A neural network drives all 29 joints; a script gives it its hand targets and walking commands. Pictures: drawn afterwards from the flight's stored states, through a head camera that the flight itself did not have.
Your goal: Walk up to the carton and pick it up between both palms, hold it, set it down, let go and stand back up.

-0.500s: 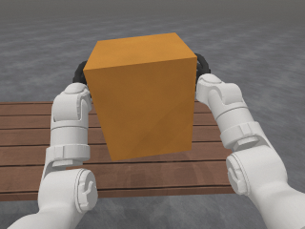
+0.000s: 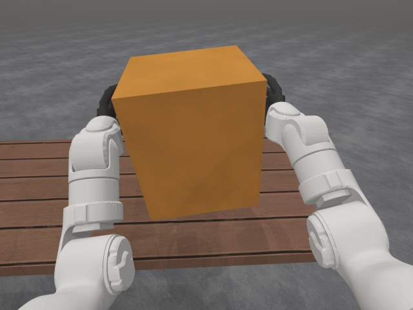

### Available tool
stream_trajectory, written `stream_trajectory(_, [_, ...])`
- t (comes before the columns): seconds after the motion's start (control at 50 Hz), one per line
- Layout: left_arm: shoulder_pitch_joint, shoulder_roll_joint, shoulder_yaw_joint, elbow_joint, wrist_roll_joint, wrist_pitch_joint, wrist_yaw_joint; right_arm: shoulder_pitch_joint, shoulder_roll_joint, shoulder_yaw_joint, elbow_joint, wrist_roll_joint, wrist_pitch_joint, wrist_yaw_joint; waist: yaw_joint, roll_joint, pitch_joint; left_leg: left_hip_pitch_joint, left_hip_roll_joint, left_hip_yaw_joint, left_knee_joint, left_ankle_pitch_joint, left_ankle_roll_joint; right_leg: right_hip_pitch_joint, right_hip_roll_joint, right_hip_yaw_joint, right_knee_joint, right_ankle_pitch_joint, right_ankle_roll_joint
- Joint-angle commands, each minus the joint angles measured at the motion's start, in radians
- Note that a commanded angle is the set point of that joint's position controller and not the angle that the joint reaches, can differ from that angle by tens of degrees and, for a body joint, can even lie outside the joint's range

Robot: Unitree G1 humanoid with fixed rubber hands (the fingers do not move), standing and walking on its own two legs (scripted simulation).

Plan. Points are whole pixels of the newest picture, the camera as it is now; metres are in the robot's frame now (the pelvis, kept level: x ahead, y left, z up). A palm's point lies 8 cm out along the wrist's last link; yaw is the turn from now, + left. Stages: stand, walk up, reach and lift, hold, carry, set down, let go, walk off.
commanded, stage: hold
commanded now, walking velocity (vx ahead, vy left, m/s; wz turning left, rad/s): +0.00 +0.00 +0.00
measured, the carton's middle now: (194, 131) +0.38 +0.00 +0.23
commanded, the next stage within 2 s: none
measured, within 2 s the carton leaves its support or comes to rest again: neither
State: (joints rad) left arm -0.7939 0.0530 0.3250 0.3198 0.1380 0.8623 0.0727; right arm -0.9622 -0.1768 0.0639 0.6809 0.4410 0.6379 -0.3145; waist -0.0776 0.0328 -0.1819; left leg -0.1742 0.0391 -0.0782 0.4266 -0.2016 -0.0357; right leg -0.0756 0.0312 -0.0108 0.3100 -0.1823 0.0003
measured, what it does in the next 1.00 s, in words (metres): stands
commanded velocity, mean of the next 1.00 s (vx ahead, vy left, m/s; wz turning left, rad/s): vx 0.00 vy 0.00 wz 0.00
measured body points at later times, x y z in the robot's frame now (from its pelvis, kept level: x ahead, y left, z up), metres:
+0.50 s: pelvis -0.01 +0.00 +0.00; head -0.10 +0.01 +0.44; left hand +0.37 +0.16 +0.26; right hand +0.37 -0.15 +0.28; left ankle +0.02 +0.14 -0.75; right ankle -0.01 -0.12 -0.75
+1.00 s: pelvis +0.00 +0.00 +0.00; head -0.09 +0.01 +0.44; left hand +0.38 +0.16 +0.26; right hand +0.38 -0.15 +0.27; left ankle +0.02 +0.14 -0.75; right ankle -0.01 -0.12 -0.75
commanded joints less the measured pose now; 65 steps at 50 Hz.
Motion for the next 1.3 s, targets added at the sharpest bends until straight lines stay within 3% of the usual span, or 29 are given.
stream_trajectory(0.0, [-1.028,-0.631,-0.493,-0.202,-0.183,-0.123,-0.137,-0.897,0.790,0.252,-0.351,0.179,-0.029,0.136,-0.003,0.018,-0.385,0.216,-0.086,0.029,-0.021,0.308,-0.025,0.001,0.067,-0.002,-0.041,0.259,0.053])
stream_trajectory(0.16, [-1.023,-0.615,-0.459,-0.134,-0.169,-0.125,-0.147,-0.908,0.785,0.240,-0.307,0.170,-0.026,0.136,0.001,-0.005,-0.361,0.203,-0.089,0.034,-0.034,0.266,-0.013,-0.005,0.061,0.004,-0.052,0.230,0.060])
stream_trajectory(0.32, [-1.070,-0.635,-0.468,-0.149,-0.185,-0.142,-0.132,-0.922,0.782,0.222,-0.288,0.172,-0.036,0.147,0.004,0.033,-0.403,0.209,-0.084,0.029,-0.029,0.268,-0.018,-0.023,0.066,-0.005,-0.045,0.195,0.053])
stream_trajectory(0.42, [-1.069,-0.632,-0.454,-0.113,-0.181,-0.141,-0.136,-0.918,0.779,0.199,-0.251,0.158,-0.032,0.148,-0.006,0.009,-0.361,0.185,-0.082,0.025,-0.042,0.207,-0.011,-0.041,0.064,-0.005,-0.056,0.135,0.055])
stream_trajectory(0.56, [-1.079,-0.643,-0.463,-0.126,-0.193,-0.151,-0.125,-0.931,0.783,0.208,-0.273,0.171,-0.042,0.153,0.002,0.029,-0.402,0.197,-0.082,0.024,-0.033,0.249,-0.018,-0.028,0.064,-0.003,-0.051,0.171,0.053])
stream_trajectory(0.62, [-1.082,-0.634,-0.439,-0.084,-0.173,-0.145,-0.129,-0.937,0.767,0.192,-0.230,0.160,-0.038,0.157,0.009,0.025,-0.358,0.181,-0.081,0.029,-0.043,0.204,-0.016,-0.045,0.065,-0.004,-0.057,0.116,0.049])
stream_trajectory(0.7, [-1.084,-0.642,-0.472,-0.159,-0.199,-0.152,-0.121,-0.929,0.771,0.219,-0.277,0.185,-0.042,0.154,0.004,0.040,-0.435,0.216,-0.084,0.023,-0.019,0.288,-0.024,-0.013,0.069,-0.003,-0.041,0.210,0.050])
stream_trajectory(0.84, [-1.058,-0.637,-0.466,-0.153,-0.191,-0.140,-0.127,-0.921,0.778,0.227,-0.308,0.187,-0.036,0.144,0.001,0.012,-0.417,0.211,-0.086,0.025,-0.018,0.291,-0.020,-0.014,0.071,-0.002,-0.045,0.224,0.054])
stream_trajectory(1.0, [-1.065,-0.647,-0.505,-0.215,-0.207,-0.137,-0.129,-0.917,0.785,0.241,-0.348,0.199,-0.036,0.140,-0.010,0.040,-0.447,0.223,-0.088,0.022,-0.006,0.332,-0.031,0.007,0.072,0.002,-0.035,0.277,0.052])
stream_trajectory(1.2, [-1.020,-0.620,-0.468,-0.168,-0.173,-0.123,-0.137,-0.906,0.776,0.251,-0.336,0.196,-0.023,0.134,0.003,0.007,-0.392,0.211,-0.090,0.022,-0.013,0.313,-0.025,0.010,0.069,0.005,-0.037,0.296,0.058])
stream_trajectory(1.28, [-1.030,-0.641,-0.494,-0.194,-0.195,-0.127,-0.133,-0.904,0.785,0.248,-0.355,0.194,-0.027,0.134,-0.009,0.023,-0.421,0.225,-0.087,0.021,-0.011,0.334,-0.029,0.007,0.072,0.005,-0.037,0.298,0.055])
